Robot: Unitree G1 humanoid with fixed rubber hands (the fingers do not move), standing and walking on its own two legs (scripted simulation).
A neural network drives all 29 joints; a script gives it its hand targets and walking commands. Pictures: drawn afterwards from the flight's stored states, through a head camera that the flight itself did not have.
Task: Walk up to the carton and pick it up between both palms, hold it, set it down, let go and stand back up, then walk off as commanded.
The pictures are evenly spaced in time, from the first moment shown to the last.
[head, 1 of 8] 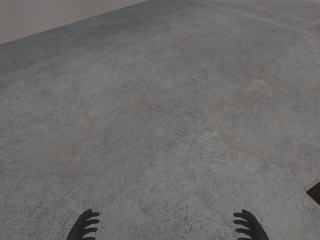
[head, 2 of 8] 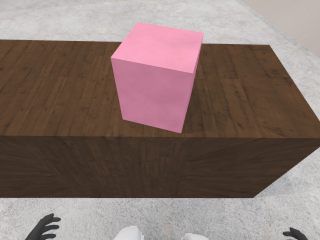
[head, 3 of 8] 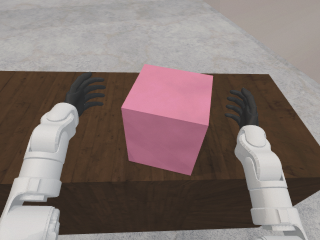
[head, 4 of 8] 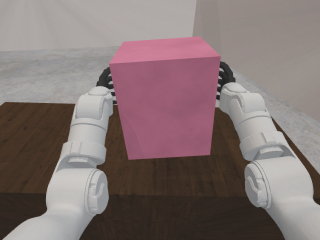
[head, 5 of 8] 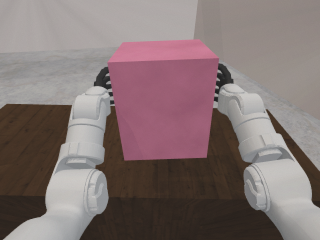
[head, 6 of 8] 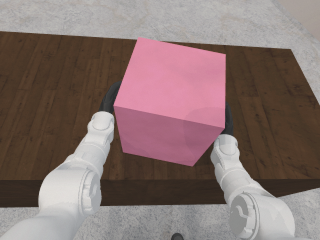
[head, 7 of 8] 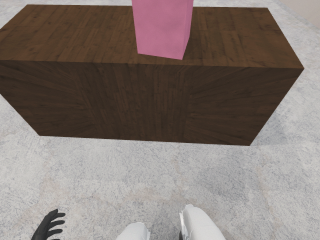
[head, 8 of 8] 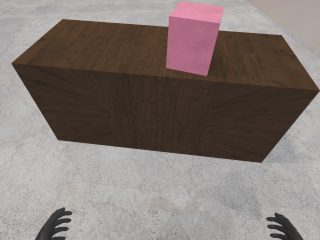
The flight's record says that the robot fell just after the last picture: no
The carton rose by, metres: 0.25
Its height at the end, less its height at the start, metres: +0.00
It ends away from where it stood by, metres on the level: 0.03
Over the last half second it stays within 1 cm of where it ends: yes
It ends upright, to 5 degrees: yes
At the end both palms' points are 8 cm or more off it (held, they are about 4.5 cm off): yes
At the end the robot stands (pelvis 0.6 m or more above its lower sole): yes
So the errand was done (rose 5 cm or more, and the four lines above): yes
